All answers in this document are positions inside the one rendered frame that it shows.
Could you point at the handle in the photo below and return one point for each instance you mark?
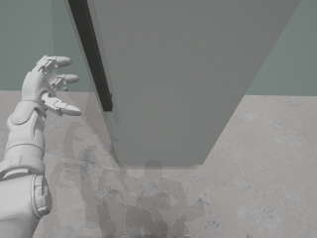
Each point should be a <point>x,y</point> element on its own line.
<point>82,18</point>

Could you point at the fridge door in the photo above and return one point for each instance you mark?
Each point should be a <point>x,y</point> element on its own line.
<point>178,69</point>

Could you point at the left robot forearm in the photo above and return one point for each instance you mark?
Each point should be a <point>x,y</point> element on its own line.
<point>25,149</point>

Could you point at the left robot hand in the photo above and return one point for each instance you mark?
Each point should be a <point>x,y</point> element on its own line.
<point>36,86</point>

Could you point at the left robot upper arm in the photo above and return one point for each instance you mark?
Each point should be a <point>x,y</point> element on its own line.
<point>23,203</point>

